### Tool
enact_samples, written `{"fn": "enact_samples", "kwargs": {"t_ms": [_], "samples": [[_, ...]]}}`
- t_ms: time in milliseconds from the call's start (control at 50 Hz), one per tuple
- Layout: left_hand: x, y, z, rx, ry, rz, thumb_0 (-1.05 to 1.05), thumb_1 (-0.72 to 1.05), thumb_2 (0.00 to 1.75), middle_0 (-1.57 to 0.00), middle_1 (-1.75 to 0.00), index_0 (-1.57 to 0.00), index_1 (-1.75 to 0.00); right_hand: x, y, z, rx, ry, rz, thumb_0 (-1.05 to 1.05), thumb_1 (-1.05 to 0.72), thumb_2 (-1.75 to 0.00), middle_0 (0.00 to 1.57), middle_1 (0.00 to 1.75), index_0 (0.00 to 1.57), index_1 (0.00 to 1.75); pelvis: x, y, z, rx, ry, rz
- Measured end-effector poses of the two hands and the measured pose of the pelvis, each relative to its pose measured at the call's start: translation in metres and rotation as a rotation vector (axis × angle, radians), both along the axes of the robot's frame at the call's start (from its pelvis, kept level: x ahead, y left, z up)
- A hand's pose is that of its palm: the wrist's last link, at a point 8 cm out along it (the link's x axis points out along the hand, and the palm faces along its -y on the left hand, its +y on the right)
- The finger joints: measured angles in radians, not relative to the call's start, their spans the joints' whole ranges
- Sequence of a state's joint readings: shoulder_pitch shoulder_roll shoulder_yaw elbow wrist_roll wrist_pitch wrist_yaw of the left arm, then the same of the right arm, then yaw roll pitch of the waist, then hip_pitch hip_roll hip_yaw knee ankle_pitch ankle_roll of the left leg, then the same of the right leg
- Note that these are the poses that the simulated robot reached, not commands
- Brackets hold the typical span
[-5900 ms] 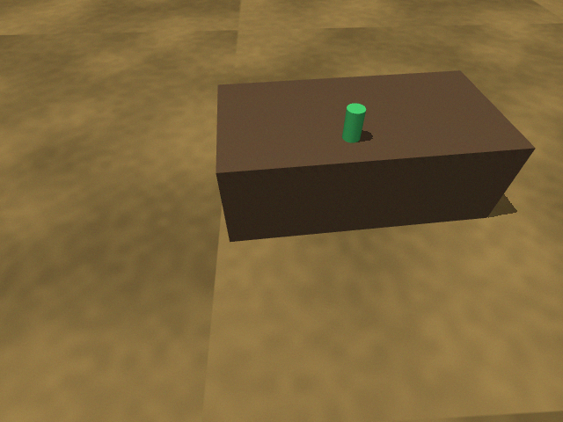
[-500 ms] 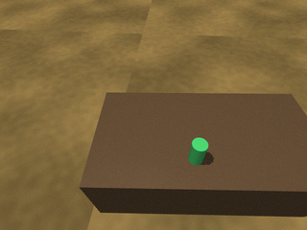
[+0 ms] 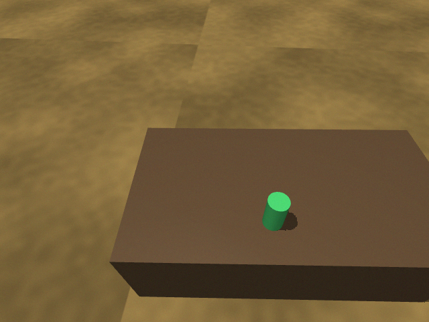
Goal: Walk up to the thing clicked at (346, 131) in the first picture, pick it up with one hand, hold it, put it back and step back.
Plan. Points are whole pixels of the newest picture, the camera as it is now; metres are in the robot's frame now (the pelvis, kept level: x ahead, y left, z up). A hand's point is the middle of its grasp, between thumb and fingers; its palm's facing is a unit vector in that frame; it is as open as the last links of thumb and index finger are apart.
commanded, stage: stand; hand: right
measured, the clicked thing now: (275, 212) +0.51 -0.17 -0.30
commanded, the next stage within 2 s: go down in 0.74 s
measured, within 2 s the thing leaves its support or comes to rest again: neither
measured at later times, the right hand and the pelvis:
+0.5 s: hand out of the picture +0.08 -0.25 -0.16, palm faces -0.03 +0.94 -0.33, open 7.3 cm; pelvis +0.01 +0.00 +0.00, yaw +0 degrees
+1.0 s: hand out of the picture +0.13 -0.24 -0.16, palm faces +0.04 +0.95 -0.32, open 9.0 cm; pelvis -0.01 +0.00 -0.01, yaw -1 degrees
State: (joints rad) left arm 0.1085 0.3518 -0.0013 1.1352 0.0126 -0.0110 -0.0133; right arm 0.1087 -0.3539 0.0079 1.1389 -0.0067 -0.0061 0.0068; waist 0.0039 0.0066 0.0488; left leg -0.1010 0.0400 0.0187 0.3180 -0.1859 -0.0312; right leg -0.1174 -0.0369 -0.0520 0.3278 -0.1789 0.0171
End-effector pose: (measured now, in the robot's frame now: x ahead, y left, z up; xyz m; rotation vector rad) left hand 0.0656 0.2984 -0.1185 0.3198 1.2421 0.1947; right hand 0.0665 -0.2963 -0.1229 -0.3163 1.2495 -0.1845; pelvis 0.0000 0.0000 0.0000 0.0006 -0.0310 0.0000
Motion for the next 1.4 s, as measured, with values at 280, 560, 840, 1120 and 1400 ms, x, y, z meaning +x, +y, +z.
{"fn": "enact_samples", "kwargs": {"t_ms": [280, 560, 840, 1120, 1400], "samples": [[0.006, 0.002, 0.001, 0.003, -0.004, 0.001, 0.0, 0.9, 0.9, -0.2, -0.3, -0.21, -0.3, 0.007, 0.002, 0.0, 0.002, -0.006, 0.004, 0.0, -0.91, -0.9, 0.2, 0.3, 0.21, 0.3, 0.005, 0.001, 0.0, 0.001, 0.004, 0.001], [0.01, 0.002, 0.0, 0.003, -0.003, 0.002, 0.0, 0.9, 0.9, -0.2, -0.3, -0.21, -0.3, 0.013, 0.003, 0.001, -0.001, -0.012, 0.002, 0.0, -0.91, -0.9, 0.2, 0.3, 0.21, 0.3, 0.009, 0.002, 0.0, 0.001, 0.004, -0.001], [0.01, 0.002, 0.0, 0.0, -0.008, 0.003, 0.0, 0.9, 0.9, -0.2, -0.3, -0.21, -0.3, 0.014, 0.003, 0.002, -0.004, -0.024, 0.003, 0.0, -0.91, -0.9, 0.2, 0.3, 0.21, 0.3, 0.008, 0.003, 0.0, 0.002, -0.004, -0.003], [0.085, -0.013, 0.012, -0.026, -0.385, -0.004, 0.01, 0.38, 0.4, -0.06, -0.1, -0.07, -0.09, 0.069, 0.007, 0.006, 0.03, -0.173, -0.045, 0.0, -0.4, -0.4, 0.08, 0.09, 0.08, 0.1, -0.013, 0.004, -0.017, 0.008, 0.115, -0.024], [0.074, -0.014, 0.004, 0.01, -0.408, -0.019, 0.0, -0.34, 0.09, -0.06, -0.06, -0.07, -0.06, 0.06, -0.003, 0.006, 0.007, -0.153, -0.039, 0.0, 0.32, -0.09, 0.04, 0.06, 0.05, 0.06, -0.004, 0.004, -0.032, 0.015, 0.161, -0.028]]}}
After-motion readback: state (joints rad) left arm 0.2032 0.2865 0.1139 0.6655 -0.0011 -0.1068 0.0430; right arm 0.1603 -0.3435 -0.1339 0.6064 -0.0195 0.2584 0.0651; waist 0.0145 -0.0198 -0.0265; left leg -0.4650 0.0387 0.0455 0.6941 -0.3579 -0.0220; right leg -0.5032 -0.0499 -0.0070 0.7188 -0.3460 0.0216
